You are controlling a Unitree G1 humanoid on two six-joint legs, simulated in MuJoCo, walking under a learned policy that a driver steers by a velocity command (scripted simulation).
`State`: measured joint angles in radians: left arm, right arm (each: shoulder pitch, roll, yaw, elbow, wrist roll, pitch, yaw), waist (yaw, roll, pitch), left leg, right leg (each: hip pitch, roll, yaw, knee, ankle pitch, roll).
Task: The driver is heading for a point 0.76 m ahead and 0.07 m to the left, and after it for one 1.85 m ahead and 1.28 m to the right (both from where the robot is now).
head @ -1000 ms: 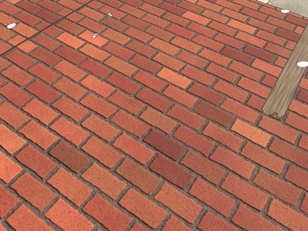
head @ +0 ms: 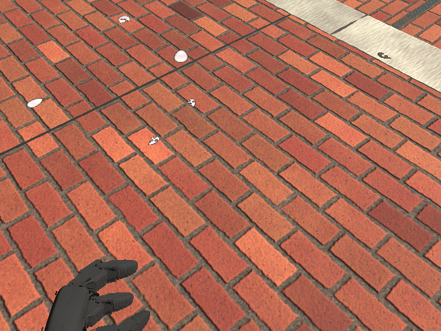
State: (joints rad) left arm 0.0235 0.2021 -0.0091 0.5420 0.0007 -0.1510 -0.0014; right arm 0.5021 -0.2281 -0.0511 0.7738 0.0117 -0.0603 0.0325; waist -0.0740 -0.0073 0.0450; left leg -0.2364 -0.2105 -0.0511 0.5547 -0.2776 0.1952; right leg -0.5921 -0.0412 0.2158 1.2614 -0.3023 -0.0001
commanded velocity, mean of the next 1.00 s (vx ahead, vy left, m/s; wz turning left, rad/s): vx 0.85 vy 0.00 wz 0.40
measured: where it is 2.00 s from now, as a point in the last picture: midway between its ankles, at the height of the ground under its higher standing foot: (133, 222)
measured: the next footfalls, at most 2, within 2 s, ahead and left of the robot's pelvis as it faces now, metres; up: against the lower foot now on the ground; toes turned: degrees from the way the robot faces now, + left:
right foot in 0.22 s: +0.41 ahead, -0.19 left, +0.00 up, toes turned +23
left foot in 0.70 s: +0.66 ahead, +0.25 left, +0.00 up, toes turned +35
